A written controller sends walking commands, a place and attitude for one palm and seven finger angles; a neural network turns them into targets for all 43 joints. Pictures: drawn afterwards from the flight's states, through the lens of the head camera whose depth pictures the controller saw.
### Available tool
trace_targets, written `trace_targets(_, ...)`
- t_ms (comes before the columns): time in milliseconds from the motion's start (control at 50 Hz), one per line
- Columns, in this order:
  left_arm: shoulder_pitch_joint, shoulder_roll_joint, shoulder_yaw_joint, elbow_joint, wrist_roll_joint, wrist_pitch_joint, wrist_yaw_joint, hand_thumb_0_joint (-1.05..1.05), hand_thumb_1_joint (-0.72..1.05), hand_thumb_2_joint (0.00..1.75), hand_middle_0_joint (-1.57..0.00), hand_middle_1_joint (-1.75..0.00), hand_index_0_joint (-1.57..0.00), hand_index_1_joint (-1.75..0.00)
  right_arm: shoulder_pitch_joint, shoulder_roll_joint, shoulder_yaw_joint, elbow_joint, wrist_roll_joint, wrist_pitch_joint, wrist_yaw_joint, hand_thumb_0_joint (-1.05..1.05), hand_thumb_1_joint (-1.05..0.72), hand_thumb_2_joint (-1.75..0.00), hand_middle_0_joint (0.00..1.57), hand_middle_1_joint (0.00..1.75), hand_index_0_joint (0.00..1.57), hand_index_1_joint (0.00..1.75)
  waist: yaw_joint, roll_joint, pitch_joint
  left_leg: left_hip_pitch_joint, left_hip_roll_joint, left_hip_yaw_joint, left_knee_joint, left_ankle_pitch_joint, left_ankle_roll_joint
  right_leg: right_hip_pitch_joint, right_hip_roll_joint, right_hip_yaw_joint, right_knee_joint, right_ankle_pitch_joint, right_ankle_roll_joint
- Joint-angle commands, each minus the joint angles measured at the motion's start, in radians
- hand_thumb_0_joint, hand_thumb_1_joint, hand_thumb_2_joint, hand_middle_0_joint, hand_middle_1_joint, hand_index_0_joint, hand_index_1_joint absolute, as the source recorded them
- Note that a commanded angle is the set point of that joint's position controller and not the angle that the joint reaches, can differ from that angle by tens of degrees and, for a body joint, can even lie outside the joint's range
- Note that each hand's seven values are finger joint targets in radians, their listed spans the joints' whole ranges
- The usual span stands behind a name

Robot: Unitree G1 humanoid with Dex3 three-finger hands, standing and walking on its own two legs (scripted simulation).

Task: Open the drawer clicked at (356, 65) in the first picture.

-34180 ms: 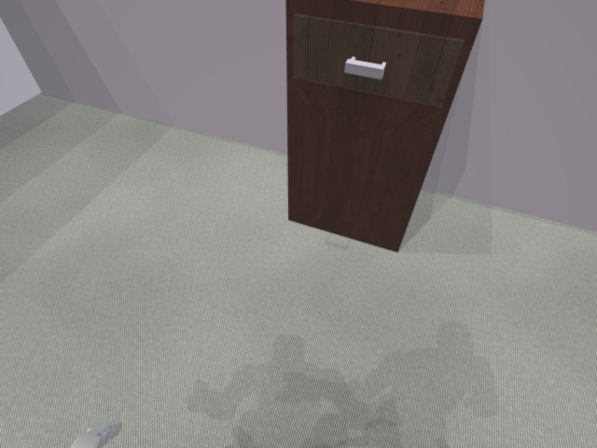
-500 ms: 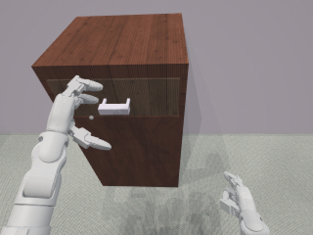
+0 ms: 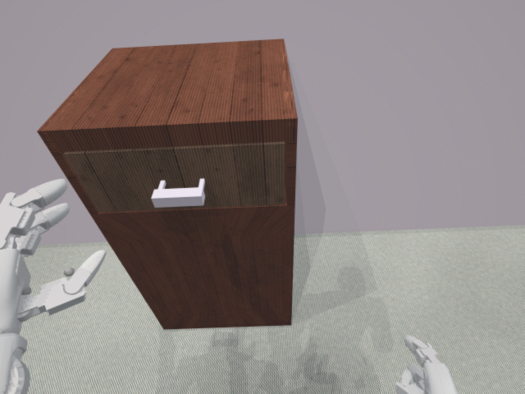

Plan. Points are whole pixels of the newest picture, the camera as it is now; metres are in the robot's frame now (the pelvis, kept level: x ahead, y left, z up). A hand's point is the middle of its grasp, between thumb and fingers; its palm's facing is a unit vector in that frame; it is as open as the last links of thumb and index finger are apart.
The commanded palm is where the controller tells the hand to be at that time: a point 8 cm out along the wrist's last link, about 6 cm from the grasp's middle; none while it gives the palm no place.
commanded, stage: draw the hand back to the body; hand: left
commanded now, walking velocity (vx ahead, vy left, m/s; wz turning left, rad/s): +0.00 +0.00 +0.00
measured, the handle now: (180, 190) +0.51 +0.24 +0.01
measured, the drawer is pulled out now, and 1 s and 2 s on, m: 0.00 0.00 0.00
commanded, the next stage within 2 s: step back with the hand held close in 0.34 s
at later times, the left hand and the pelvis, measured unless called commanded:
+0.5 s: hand (35, 286) +0.17 +0.26 +0.19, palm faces +0.43 -0.81 -0.39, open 7.4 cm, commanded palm +0.11 +0.30 +0.20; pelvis -0.01 +0.02 +0.00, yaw +1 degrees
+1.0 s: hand out of the picture +0.13 +0.27 +0.18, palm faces +0.34 -0.79 -0.51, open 7.4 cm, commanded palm +0.06 +0.32 +0.20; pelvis -0.07 +0.04 -0.01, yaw +0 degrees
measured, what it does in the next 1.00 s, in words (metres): shifts its weight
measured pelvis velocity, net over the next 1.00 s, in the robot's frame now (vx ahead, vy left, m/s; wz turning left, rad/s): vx -0.07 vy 0.04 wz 0.01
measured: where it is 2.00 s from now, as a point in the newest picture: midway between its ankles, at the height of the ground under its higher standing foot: outside the picture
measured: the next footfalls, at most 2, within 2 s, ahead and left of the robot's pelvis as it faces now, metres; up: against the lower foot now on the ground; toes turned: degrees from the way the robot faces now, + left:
right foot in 1.54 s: -0.22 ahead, -0.05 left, +0.00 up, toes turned -1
left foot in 1.78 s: -0.12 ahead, +0.14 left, +0.00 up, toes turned +1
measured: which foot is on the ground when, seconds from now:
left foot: down 0.00-1.00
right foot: down 0.00-1.00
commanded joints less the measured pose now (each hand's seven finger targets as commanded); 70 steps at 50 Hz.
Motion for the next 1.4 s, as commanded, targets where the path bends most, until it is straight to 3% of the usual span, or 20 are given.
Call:
trace_targets(0,0.007,0.157,0.128,-0.217,0.0,-0.074,0.022,0.0,0.69,0.81,-0.22,-0.43,-0.22,-0.43,-0.169,-0.068,-0.023,-0.178,0.004,-0.072,-0.002,0.0,-0.9,-0.9,0.2,0.3,0.2,0.3,0.022,-0.048,-0.04,0.156,-0.04,0.05,-0.005,0.166,0.048,-0.19,-0.011,-0.018,-0.102,0.288,0.036)
trace_targets(120,-0.085,0.142,0.095,-0.231,0.011,-0.076,0.031,0.0,0.9,0.9,-0.2,-0.3,-0.2,-0.3,-0.156,-0.072,-0.016,-0.17,-0.003,-0.086,-0.016,0.0,-0.9,-0.9,0.2,0.3,0.2,0.3,0.004,-0.033,-0.018,0.163,-0.036,0.032,-0.02,0.115,0.049,-0.208,-0.015,-0.019,-0.107,0.203,0.036)
trace_targets(160,-0.084,0.146,0.104,-0.215,0.013,-0.073,0.035,0.0,0.9,0.9,-0.2,-0.3,-0.2,-0.3,-0.157,-0.068,-0.013,-0.171,-0.006,-0.086,-0.018,0.0,-0.9,-0.9,0.2,0.3,0.2,0.3,0.011,-0.06,-0.025,0.161,-0.037,0.025,-0.025,0.107,0.05,-0.201,-0.014,-0.02,-0.107,0.189,0.034)
trace_targets(340,-0.09,0.148,0.104,-0.247,0.019,-0.067,0.037,0.0,0.9,0.9,-0.2,-0.3,-0.2,-0.3,-0.163,-0.061,0.001,-0.172,-0.013,-0.098,-0.009,0.0,-0.9,-0.9,0.2,0.3,0.2,0.3,0.028,0.012,-0.062,0.161,-0.035,0.012,-0.032,0.136,0.037,-0.154,-0.016,-0.025,-0.09,0.203,0.022)
trace_targets(420,-0.074,0.142,0.102,-0.23,0.015,-0.06,0.035,0.0,0.9,0.9,-0.2,-0.3,-0.2,-0.3,-0.165,-0.061,0.003,-0.172,-0.011,-0.097,-0.005,0.0,-0.9,-0.9,0.2,0.3,0.2,0.3,0.027,-0.027,-0.038,0.147,-0.031,0.003,-0.041,0.132,0.035,-0.154,-0.013,-0.028,-0.094,0.196,0.021)
trace_targets(440,-0.126,0.252,0.213,-0.277,0.024,-0.091,0.038,0.0,0.9,0.9,-0.2,-0.3,-0.2,-0.3,-0.159,-0.097,0.001,-0.214,-0.005,-0.067,0.0,0.0,-0.9,-0.9,0.2,0.3,0.2,0.3,-0.017,-0.044,0.024,0.076,-0.019,-0.014,0.007,0.092,0.053,-0.287,-0.049,0.035,-0.126,0.2,0.024)
trace_targets(480,-0.029,0.178,0.147,-0.21,0.03,-0.095,0.029,0.0,0.9,0.9,-0.2,-0.3,-0.2,-0.3,-0.158,-0.083,-0.002,-0.212,-0.004,-0.038,0.006,0.0,-0.9,-0.9,0.2,0.3,0.2,0.3,-0.023,-0.081,0.008,0.054,-0.021,-0.02,0.036,0.091,0.052,-0.294,-0.078,0.035,-0.123,0.198,0.022)
trace_targets(520,-0.003,0.169,0.141,-0.236,0.033,-0.11,0.028,0.0,0.9,0.9,-0.2,-0.3,-0.2,-0.3,-0.148,-0.084,-0.005,-0.226,-0.004,-0.028,0.007,0.0,-0.9,-0.9,0.2,0.3,0.2,0.3,-0.026,-0.041,-0.041,0.048,-0.015,-0.017,0.04,0.152,0.047,-0.269,-0.082,0.026,-0.085,0.251,0.02)
trace_targets(640,0.12,0.209,0.193,-0.331,0.03,-0.113,0.037,0.0,0.9,0.9,-0.2,-0.3,-0.2,-0.3,-0.116,-0.094,-0.032,-0.277,0.009,0.013,0.015,0.0,-0.9,-0.9,0.2,0.3,0.2,0.3,-0.019,-0.029,-0.209,0.07,0.013,-0.009,0.068,0.429,0.048,-0.18,-0.059,-0.006,0.043,0.426,0.033)
trace_targets(740,0.173,0.229,0.226,-0.365,0.025,-0.118,0.051,0.0,0.9,0.9,-0.2,-0.3,-0.2,-0.3,-0.106,-0.092,-0.041,-0.298,0.013,0.028,0.015,0.0,-0.9,-0.9,0.2,0.3,0.2,0.3,-0.019,-0.008,-0.226,0.024,0.028,-0.02,0.06,0.443,0.044,-0.176,-0.043,-0.017,0.097,0.387,0.036)
trace_targets(840,0.179,0.22,0.222,-0.361,0.025,-0.131,0.062,0.0,0.9,0.9,-0.2,-0.3,-0.2,-0.3,-0.096,-0.097,-0.042,-0.294,0.012,0.014,0.012,0.0,-0.9,-0.9,0.2,0.3,0.2,0.3,-0.027,0.024,-0.187,-0.058,0.047,-0.041,0.023,0.281,0.049,-0.205,-0.03,-0.014,0.114,0.255,0.038)
trace_targets(1000,0.123,0.227,0.228,-0.36,0.039,-0.17,0.078,0.0,0.9,0.9,-0.2,-0.3,-0.2,-0.3,-0.086,-0.105,-0.041,-0.278,0.003,-0.034,0.009,0.0,-0.9,-0.9,0.2,0.3,0.2,0.3,-0.042,0.007,-0.093,-0.277,0.039,-0.078,-0.053,-0.243,0.056,-0.228,-0.022,0.023,0.077,-0.003,0.032)
trace_targets(1100,0.074,0.231,0.212,-0.367,0.048,-0.188,0.09,0.0,0.9,0.9,-0.2,-0.3,-0.2,-0.3,-0.063,-0.103,-0.042,-0.251,-0.005,-0.055,0.006,0.0,-0.9,-0.9,0.2,0.3,0.2,0.3,-0.052,-0.042,-0.065,-0.172,-0.014,-0.05,0.07,-0.261,0.026,-0.427,-0.063,0.08,-0.06,-0.244,0.006)
trace_targets(1200,0.016,0.218,0.178,-0.352,0.052,-0.182,0.103,0.0,0.9,0.9,-0.2,-0.3,-0.2,-0.3,-0.05,-0.094,-0.042,-0.214,-0.008,-0.057,-0.003,0.0,-0.9,-0.9,0.2,0.3,0.2,0.3,-0.066,-0.088,-0.055,-0.044,-0.046,-0.04,0.186,-0.18,0.007,-0.586,-0.109,0.078,-0.09,-0.236,-0.01)
trace_targets(1240,0.013,0.213,0.177,-0.344,0.051,-0.182,0.103,0.0,0.9,0.9,-0.2,-0.3,-0.2,-0.3,-0.057,-0.095,-0.036,-0.223,-0.005,-0.054,-0.005,0.0,-0.9,-0.9,0.2,0.3,0.2,0.3,-0.06,-0.042,-0.03,-0.134,-0.007,-0.103,0.068,-0.237,0.021,-0.523,-0.059,0.028,-0.019,-0.224,0.017)
trace_targets(1280,0.033,0.215,0.195,-0.359,0.048,-0.185,0.098,0.0,0.9,0.9,-0.2,-0.3,-0.2,-0.3,-0.079,-0.108,-0.033,-0.246,-0.004,-0.062,-0.006,0.0,-0.9,-0.9,0.2,0.3,0.2,0.3,-0.049,0.133,-0.039,-0.369,0.095,-0.24,-0.183,-0.458,0.062,-0.307,0.036,-0.026,0.216,-0.196,0.044)
trace_targets(1300,0.032,0.224,0.213,-0.374,0.055,-0.191,0.095,0.0,0.9,0.9,-0.2,-0.3,-0.2,-0.3,-0.097,-0.113,-0.039,-0.26,-0.006,-0.07,-0.007,0.0,-0.9,-0.9,0.2,0.3,0.2,0.3,-0.036,0.243,-0.068,-0.529,0.177,-0.36,-0.321,-0.617,0.111,-0.145,0.088,-0.04,0.438,-0.142,0.051)
trace_targets(1320,0.052,0.236,0.244,-0.369,0.06,-0.195,0.093,0.0,0.9,0.9,-0.2,-0.3,-0.2,-0.3,-0.079,-0.1,-0.046,-0.255,-0.017,-0.075,-0.004,0.0,-0.9,-0.9,0.2,0.3,0.2,0.3,-0.029,0.228,-0.102,-0.569,0.224,-0.398,-0.355,-0.618,0.145,-0.102,0.098,-0.022,0.605,-0.156,0.043)
trace_targets(1340,0.056,0.25,0.25,-0.386,0.051,-0.199,0.091,0.0,0.9,0.9,-0.2,-0.3,-0.2,-0.3,-0.065,-0.078,-0.049,-0.247,-0.021,-0.084,0.005,0.0,-0.9,-0.9,0.2,0.3,0.2,0.3,-0.026,0.162,-0.143,-0.487,0.225,-0.379,-0.334,-0.515,0.149,-0.162,0.085,-0.007,0.661,-0.201,0.029)
trace_targets(1380,0.111,0.234,0.245,-0.39,0.036,-0.195,0.089,0.0,0.9,0.9,-0.2,-0.3,-0.2,-0.3,-0.068,-0.078,-0.058,-0.229,-0.019,-0.101,0.024,0.0,-0.9,-0.9,0.2,0.3,0.2,0.3,-0.019,0.127,-0.196,-0.31,0.186,-0.28,-0.254,-0.353,0.136,-0.239,0.075,-0.019,0.615,-0.238,0.013)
